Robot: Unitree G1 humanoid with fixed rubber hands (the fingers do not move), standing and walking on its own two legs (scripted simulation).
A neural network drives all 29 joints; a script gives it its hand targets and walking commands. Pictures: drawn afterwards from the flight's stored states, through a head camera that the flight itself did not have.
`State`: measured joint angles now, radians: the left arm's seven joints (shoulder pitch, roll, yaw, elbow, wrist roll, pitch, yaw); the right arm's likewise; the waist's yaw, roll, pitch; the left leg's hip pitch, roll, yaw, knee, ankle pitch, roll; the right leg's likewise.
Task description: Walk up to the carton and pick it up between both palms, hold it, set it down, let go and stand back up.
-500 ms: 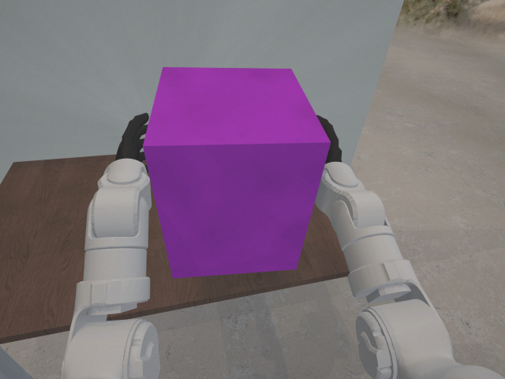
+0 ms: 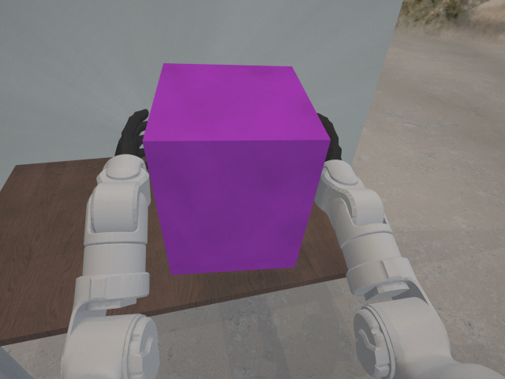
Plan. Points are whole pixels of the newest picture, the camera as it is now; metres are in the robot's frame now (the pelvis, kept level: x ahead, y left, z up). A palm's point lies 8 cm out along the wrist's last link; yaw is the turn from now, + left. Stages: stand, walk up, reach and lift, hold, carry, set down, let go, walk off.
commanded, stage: hold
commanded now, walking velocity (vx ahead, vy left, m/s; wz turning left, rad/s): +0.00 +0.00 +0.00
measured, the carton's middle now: (232, 169) +0.39 +0.00 +0.19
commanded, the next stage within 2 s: none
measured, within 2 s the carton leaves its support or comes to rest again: neither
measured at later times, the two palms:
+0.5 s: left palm (130, 167) +0.36 +0.15 +0.22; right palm (326, 168) +0.36 -0.14 +0.21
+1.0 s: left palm (130, 166) +0.37 +0.15 +0.22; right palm (324, 166) +0.37 -0.14 +0.21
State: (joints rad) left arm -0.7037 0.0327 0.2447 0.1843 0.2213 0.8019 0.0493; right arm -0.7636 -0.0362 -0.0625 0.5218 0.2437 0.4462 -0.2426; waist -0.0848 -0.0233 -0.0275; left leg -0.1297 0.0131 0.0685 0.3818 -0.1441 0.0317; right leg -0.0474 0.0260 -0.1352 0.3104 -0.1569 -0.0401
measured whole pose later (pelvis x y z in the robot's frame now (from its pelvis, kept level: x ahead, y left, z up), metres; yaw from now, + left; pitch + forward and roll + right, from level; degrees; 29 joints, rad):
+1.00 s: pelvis +0.00 +0.00 +0.00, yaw +0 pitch -7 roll -1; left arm -0.70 0.02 0.27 0.20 0.24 0.80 0.05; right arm -0.76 -0.03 -0.06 0.55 0.23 0.43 -0.23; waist -0.08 -0.04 -0.02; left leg -0.12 0.01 0.06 0.37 -0.14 0.03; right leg -0.04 0.03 -0.14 0.31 -0.16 -0.04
